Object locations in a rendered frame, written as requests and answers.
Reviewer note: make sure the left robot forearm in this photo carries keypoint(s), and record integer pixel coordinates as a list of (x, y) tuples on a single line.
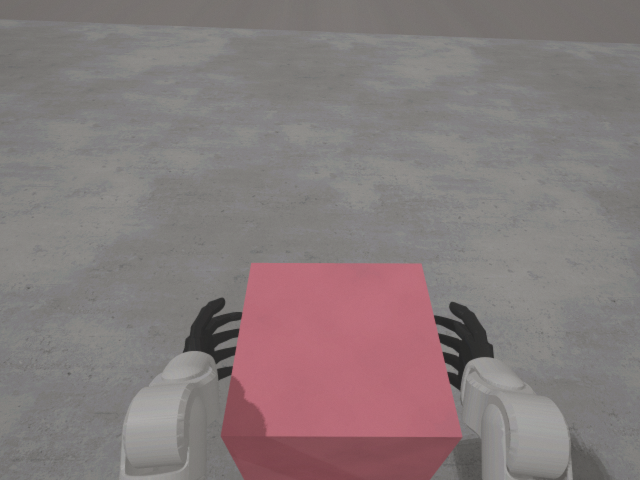
[(164, 435)]

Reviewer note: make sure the right robot forearm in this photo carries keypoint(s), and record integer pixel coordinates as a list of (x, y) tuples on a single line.
[(524, 436)]

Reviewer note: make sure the carton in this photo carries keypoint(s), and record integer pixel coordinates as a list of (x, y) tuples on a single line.
[(339, 374)]

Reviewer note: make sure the robot right hand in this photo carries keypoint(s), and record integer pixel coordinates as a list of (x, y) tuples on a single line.
[(473, 345)]

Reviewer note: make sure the robot left hand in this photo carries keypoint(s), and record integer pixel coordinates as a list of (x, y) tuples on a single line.
[(201, 338)]

